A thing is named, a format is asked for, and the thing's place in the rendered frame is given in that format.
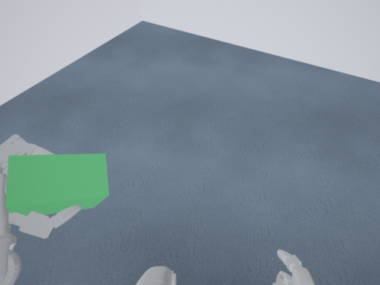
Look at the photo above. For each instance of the sponge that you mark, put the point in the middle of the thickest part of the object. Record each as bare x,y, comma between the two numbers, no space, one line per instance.
51,183

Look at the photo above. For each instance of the left robot forearm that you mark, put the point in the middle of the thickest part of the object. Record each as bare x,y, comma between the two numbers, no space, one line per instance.
10,263

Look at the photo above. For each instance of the robot left thigh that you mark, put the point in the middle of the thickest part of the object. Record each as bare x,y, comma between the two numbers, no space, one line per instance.
158,275

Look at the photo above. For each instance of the robot right hand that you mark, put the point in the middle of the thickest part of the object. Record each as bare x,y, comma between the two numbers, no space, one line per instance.
300,275

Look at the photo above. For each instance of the robot left hand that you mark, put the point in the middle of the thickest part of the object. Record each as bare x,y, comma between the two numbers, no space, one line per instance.
36,224

